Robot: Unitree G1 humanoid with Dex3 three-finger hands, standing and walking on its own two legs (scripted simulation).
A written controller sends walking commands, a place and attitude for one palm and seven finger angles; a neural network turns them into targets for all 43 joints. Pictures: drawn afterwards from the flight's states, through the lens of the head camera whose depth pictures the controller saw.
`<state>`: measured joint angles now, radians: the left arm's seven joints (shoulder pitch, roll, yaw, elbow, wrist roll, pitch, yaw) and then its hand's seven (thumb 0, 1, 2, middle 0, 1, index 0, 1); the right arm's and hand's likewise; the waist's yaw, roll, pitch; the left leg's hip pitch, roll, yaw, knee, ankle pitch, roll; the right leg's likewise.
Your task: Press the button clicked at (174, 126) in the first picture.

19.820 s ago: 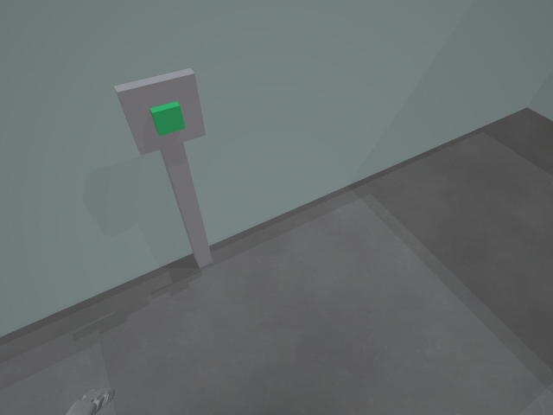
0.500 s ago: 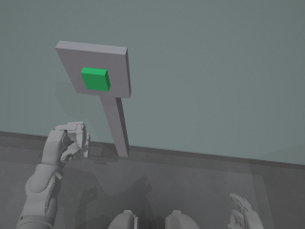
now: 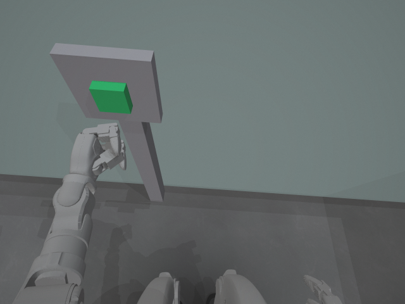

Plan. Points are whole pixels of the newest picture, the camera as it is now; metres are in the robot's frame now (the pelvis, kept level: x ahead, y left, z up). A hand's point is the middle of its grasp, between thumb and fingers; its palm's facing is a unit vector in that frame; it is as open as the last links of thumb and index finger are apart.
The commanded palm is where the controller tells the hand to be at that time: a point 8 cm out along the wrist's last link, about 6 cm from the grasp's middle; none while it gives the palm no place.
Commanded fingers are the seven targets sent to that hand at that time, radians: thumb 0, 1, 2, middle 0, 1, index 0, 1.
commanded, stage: aim a knuckle at the button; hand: left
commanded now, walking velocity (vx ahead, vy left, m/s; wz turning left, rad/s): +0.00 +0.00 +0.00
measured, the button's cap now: (112, 96) +0.51 +0.19 +0.07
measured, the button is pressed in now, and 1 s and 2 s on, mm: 0 0 13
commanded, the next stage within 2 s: press the button with the knuckle in 0.72 s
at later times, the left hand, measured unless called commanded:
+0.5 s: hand (126, 150) +0.40 +0.15 +0.04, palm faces -0.08 -1.00 -0.03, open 3.1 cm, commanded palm +0.38 +0.21 +0.04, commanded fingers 0.00 0.90 0.90 -1.30 -1.50 -1.30 -1.50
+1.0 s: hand (125, 145) +0.41 +0.16 +0.04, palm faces -0.09 -1.00 -0.02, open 3.1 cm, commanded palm +0.40 +0.21 +0.04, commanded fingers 0.00 0.90 0.90 -1.30 -1.50 -1.30 -1.50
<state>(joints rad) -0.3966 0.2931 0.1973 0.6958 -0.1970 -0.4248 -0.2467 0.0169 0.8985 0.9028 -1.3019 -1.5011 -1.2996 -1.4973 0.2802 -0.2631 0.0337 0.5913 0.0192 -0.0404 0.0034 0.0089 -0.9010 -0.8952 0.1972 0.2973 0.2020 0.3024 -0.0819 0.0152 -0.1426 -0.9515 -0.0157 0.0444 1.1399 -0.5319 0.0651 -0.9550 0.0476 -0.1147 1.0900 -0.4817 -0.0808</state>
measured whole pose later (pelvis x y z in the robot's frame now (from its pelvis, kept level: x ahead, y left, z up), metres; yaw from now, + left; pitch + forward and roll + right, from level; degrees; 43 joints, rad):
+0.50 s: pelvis +0.00 +0.01 +0.00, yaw +0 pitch +20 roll -2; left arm -0.44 0.25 0.17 0.76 -0.16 -0.50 -0.17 0.02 0.90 0.90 -1.30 -1.50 -1.30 -1.50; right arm 0.29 -0.26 0.03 0.59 0.01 0.02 0.02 0.01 -0.90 -0.90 0.20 0.30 0.20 0.30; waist -0.09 0.02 -0.14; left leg -0.96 -0.02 0.06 1.13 -0.52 0.08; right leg -0.96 0.04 -0.10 1.08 -0.47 -0.06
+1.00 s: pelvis +0.00 +0.01 +0.00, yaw +0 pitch +20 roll -2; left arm -0.51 0.28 0.16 0.82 -0.17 -0.47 -0.20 0.02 0.90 0.90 -1.30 -1.50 -1.30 -1.50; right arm 0.28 -0.26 0.03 0.60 0.02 0.03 0.01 0.01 -0.90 -0.90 0.20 0.30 0.20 0.30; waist -0.09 0.02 -0.14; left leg -0.96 -0.03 0.04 1.14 -0.53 0.08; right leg -0.96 0.04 -0.11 1.08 -0.47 -0.06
